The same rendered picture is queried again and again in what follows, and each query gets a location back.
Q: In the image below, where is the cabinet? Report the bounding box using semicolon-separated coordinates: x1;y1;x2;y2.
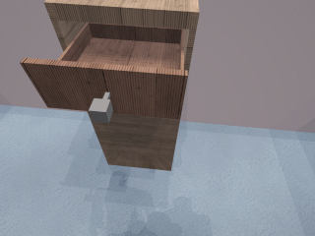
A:
43;0;200;171

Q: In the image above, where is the handle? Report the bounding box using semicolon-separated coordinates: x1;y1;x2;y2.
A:
89;91;113;123

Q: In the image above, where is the drawer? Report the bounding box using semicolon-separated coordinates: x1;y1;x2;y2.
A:
20;22;188;120

